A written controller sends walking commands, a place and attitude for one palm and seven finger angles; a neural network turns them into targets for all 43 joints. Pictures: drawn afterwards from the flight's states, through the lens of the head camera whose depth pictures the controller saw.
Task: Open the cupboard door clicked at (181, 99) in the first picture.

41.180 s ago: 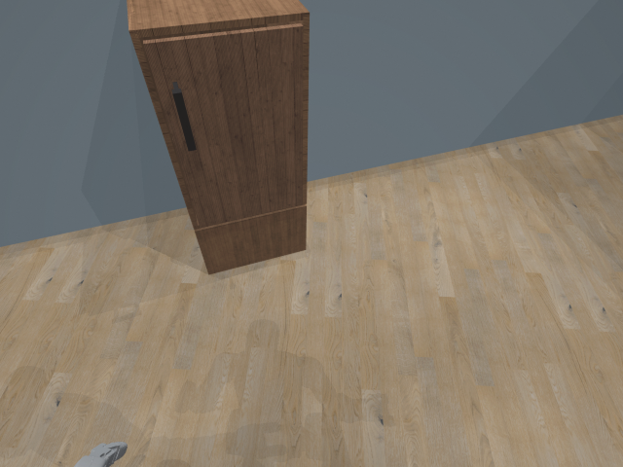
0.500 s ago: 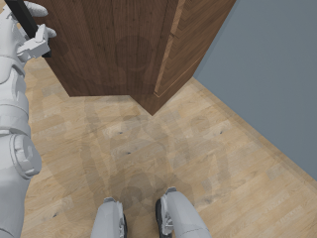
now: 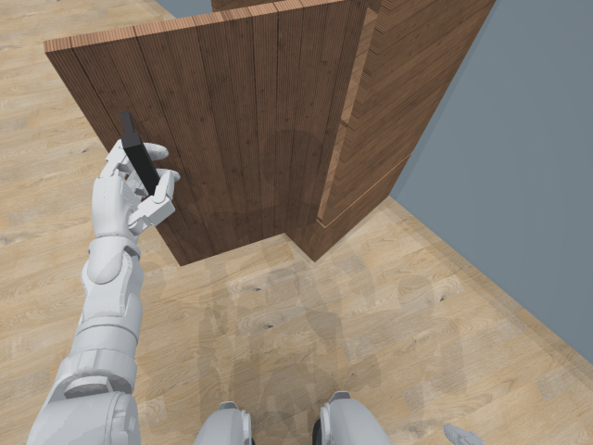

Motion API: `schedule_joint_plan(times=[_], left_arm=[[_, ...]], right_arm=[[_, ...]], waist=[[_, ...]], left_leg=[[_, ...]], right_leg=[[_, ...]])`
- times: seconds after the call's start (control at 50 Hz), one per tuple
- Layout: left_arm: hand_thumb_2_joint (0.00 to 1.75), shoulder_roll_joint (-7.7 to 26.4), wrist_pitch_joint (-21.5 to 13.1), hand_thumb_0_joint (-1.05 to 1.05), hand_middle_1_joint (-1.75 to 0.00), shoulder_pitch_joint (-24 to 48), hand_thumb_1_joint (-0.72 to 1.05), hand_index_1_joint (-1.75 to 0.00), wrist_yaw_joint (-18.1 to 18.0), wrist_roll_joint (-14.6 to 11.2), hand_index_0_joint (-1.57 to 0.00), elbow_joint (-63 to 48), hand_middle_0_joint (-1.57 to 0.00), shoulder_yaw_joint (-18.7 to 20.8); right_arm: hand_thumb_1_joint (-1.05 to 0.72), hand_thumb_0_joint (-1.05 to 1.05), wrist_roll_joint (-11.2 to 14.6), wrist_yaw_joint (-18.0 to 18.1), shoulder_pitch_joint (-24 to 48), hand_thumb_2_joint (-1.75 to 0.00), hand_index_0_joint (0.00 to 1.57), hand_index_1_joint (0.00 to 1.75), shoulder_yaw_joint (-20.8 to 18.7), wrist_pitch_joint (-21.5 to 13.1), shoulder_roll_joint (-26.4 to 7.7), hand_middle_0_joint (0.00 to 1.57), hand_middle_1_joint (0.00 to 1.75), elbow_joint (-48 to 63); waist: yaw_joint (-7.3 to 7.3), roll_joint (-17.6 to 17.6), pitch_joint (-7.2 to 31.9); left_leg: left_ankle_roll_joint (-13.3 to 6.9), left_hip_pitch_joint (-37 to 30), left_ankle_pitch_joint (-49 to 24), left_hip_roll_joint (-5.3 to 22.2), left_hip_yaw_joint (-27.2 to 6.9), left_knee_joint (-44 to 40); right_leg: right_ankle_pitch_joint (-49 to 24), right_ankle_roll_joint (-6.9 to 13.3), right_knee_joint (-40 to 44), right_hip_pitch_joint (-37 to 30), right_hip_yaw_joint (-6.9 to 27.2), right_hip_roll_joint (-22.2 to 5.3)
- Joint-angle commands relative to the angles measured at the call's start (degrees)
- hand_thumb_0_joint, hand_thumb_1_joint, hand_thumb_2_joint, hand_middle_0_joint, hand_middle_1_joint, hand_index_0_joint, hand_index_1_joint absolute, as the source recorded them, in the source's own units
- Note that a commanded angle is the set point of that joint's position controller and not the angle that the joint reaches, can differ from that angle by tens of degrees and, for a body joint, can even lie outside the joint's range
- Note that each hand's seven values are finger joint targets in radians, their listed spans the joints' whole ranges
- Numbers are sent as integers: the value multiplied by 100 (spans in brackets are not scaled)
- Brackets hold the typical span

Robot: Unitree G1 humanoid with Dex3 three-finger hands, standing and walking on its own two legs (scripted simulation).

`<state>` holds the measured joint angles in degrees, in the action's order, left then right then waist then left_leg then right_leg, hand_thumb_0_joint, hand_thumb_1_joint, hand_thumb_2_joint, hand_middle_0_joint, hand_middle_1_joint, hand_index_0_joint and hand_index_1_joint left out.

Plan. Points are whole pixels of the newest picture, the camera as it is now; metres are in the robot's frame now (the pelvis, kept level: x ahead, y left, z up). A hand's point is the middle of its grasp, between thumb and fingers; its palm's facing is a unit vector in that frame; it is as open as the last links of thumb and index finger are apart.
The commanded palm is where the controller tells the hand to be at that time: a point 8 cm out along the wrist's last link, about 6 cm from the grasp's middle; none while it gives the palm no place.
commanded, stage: pull the door open along its arc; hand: left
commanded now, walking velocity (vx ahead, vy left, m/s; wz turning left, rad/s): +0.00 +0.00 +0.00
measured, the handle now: (147, 167) +0.48 +0.19 +0.03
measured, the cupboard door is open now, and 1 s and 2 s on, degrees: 68 99 100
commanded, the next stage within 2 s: open thumb and fingers to let go in 0.52 s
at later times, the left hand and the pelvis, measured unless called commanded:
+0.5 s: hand (241, 269) +0.33 +0.06 +0.03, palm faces +0.36 -0.93 +0.01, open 5.9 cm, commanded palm +0.26 +0.09 +0.03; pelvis -0.01 -0.03 +0.00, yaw +3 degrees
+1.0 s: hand (259, 278) +0.32 +0.04 +0.03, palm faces +0.36 -0.93 -0.01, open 9.6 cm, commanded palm +0.27 +0.08 +0.03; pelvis -0.02 -0.05 +0.00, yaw +5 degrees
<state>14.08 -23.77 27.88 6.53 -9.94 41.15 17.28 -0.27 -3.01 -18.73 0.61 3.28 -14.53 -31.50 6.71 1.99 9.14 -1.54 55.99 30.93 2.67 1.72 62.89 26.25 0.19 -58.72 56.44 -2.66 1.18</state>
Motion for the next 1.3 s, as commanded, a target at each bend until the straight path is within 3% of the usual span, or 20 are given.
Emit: schedule_joint_plan(times=[0.0, 0.04, 0.12, 0.2, 0.32, 0.38, 0.42, 0.46, 0.52, 0.58, 0.6, 0.64, 0.76, 0.88, 0.94, 1.0, 1.04, 1.1, 1.16, 1.28], left_arm=[[90, 523, -473, 0, -135, 700, 90, -135, -1562, 113, -40, -1614, -40, 316], [90, 66, -533, 0, -135, 689, 90, -135, -2160, 401, -40, -1665, -40, 8], [90, -665, -633, 0, -135, 357, 90, -135, -3157, 1095, -40, -2010, -40, -692], [90, -1105, -693, 0, -135, 291, 90, -135, -3328, 1480, -40, -2199, -40, -1414], [90, -1630, -729, 0, -135, 128, 90, -135, -3411, 1492, -40, -2295, -40, -1986], [90, -2015, -746, 0, -135, -406, 90, -135, -3452, 1484, -40, -2567, -40, -2379], [90, -2271, -681, 0, -135, -876, 90, -135, -3491, 1496, -40, -2642, -40, -2671], [90, -2245, -645, 0, -135, -1200, 90, -135, -3573, 1558, -40, -2860, -40, -2714], [90, -2379, -565, 0, -135, -1682, 90, -135, -3688, 1655, -40, -3024, -40, -2908], [90, -2224, -542, 0, -135, -1016, 90, -135, -3902, 1822, -40, -2917, -40, -2781], [90, -2031, -564, 0, -135, -495, 90, -135, -3995, 1907, -40, -2835, -40, -2641], [84, -1904, -635, 0, -134, -535, 76, -134, -4096, 1953, -39, -2682, -39, -2439], [66, -2118, -584, 0, -129, -611, 34, -129, -3827, 1608, -36, -2734, -36, -2553], [48, -2072, -564, 0, -124, -697, -8, -124, -3630, 1513, -33, -2672, -33, -2517], [39, -2060, -605, 0, -122, -667, -29, -122, -3622, 1526, -32, -2694, -32, -2495], [30, -2135, -605, 0, -120, -860, -50, -120, -3645, 1607, -30, -2694, -30, -2564], [30, -2229, -607, 0, -120, -707, -50, -120, -3685, 1625, -30, -2696, -30, -2652], [30, -2183, -606, 0, -105, -874, -50, -105, -3723, 1674, -27, -2731, -27, -2639], [30, -2277, -586, 0, -90, -790, -50, -90, -3761, 1719, -25, -2788, -25, -2741], [30, -2346, -536, 0, -60, -584, -50, -60, -3902, 1784, -20, -2705, -20, -2794]], right_arm=[[-90, 0, -151, -75, -539, -90, 20, 30, -376, -276, -662, 20, 30, 420], [-90, 0, -241, -121, -427, -90, 20, 30, -362, -288, -594, 20, 30, 346], [-90, 0, -382, -155, -227, -90, 20, 30, -410, -327, -490, 20, 30, 387], [-90, 0, -423, -105, -73, -90, 20, 30, -438, -372, -450, 20, 30, 341], [-90, 0, -422, 34, 305, -90, 20, 30, -389, -519, -315, 20, 30, 242], [-90, 0, -432, 12, 431, -90, 20, 30, -387, -600, -226, 20, 30, 263], [-90, 0, -420, -26, 504, -90, 20, 30, -375, -640, -196, 20, 30, 313], [-90, 0, -426, -45, 572, -90, 20, 30, -380, -658, -175, 20, 30, 359], [-90, 0, -428, -48, 705, -90, 20, 30, -356, -692, -128, 20, 30, 445], [-90, 0, -478, 20, 810, -90, 20, 30, -329, -726, -107, 20, 30, 359], [-90, 0, -476, 68, 847, -90, 20, 30, -299, -722, -114, 20, 30, 270], [-90, 0, -509, 133, 956, -90, 20, 30, -295, -729, -40, 20, 30, 241], [-90, 0, -497, 182, 962, -90, 20, 30, -317, -739, -52, 20, 30, 249], [-90, 0, -482, 204, 893, -90, 20, 30, -329, -723, -88, 20, 30, 249], [-90, 0, -486, 193, 891, -90, 20, 30, -322, -723, -85, 20, 30, 264], [-90, 0, -479, 154, 842, -90, 20, 30, -341, -717, -101, 20, 30, 296], [-90, 0, -495, 128, 813, -90, 20, 30, -345, -727, -95, 20, 30, 271], [-90, 0, -488, 121, 809, -90, 20, 30, -366, -724, -118, 20, 30, 309], [-90, 0, -480, 113, 836, -90, 20, 30, -366, -718, -103, 20, 30, 316], [-90, 0, -486, 114, 857, -90, 20, 30, -352, -723, -115, 20, 30, 301]], waist=[[-423, 349, 2453], [-396, 303, 2274], [-417, -142, 2509], [-289, -436, 2421], [-305, -423, 1971], [-381, -347, 2085], [-406, -506, 1999], [-482, -419, 2000], [-501, -706, 1779], [-393, -679, 1436], [-283, -795, 1276], [-410, -667, 1366], [-415, -622, 2007], [-386, -983, 1939], [-409, -903, 1853], [-466, -760, 1887], [-411, -717, 1849], [-446, -846, 1929], [-450, -606, 1872], [-414, -615, 1760]], left_leg=[[238, -1567, -3355, -147, -155, -599], [281, -1528, -3199, -141, -164, -604], [238, -1496, -2964, -180, -148, -579], [179, -1445, -2470, -213, -159, -626], [135, -1337, -1717, -280, -121, -788], [136, -1478, -1860, -299, -74, -778], [135, -1443, -1874, -300, -88, -806], [137, -1459, -1883, -317, -68, -816], [140, -1311, -1788, -325, -94, -832], [126, -1079, -1337, -357, -128, -706], [106, -964, -1173, -355, -170, -641], [122, -812, -1018, -401, -164, -575], [141, -929, -1302, -418, -107, -533], [135, -889, -1395, -404, -153, -543], [138, -836, -1360, -413, -167, -552], [135, -1020, -1563, -395, -162, -597], [129, -1062, -1550, -391, -151, -573], [125, -1072, -1596, -379, -171, -576], [133, -1127, -1530, -381, -136, -602], [132, -1180, -1411, -358, -177, -659]], right_leg=[[-2661, 103, 195, -1676, -71, 115], [-2525, 110, 168, -1546, -89, 81], [-2568, 133, 149, -1785, -61, 55], [-2447, 134, 279, -1923, -17, 31], [-1887, 122, 562, -1955, 53, -38], [-2060, 149, 595, -2106, 60, -68], [-2090, 153, 629, -2163, 46, -83], [-2134, 163, 646, -2244, 79, -104], [-2118, 153, 709, -2316, 137, -149], [-1545, 114, 809, -2003, 308, -221], [-1252, 92, 884, -1852, 406, -250], [-949, 88, 939, -1979, 617, -325], [-1782, 17, 859, -2458, 665, -381], [-2086, -31, 826, -2509, 630, -394], [-2014, -25, 840, -2487, 667, -410], [-2069, 63, 708, -2352, 449, -314], [-1991, 64, 681, -2208, 379, -298], [-1984, 87, 653, -2221, 357, -265], [-1796, 112, 649, -2097, 318, -254], [-1429, 154, 621, -1855, 175, -193]])
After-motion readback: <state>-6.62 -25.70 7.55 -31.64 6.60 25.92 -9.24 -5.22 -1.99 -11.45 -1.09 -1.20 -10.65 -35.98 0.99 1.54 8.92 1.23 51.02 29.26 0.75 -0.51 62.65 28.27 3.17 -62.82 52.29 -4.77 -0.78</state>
